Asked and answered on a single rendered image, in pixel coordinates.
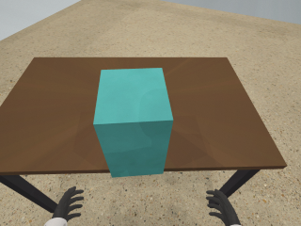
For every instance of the carton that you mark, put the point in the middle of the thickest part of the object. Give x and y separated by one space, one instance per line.
133 121

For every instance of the robot right hand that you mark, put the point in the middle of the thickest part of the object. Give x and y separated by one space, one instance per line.
227 213

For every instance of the robot left hand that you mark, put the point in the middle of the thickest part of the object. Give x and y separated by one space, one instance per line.
63 208

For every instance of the table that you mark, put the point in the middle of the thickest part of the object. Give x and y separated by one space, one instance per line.
46 121

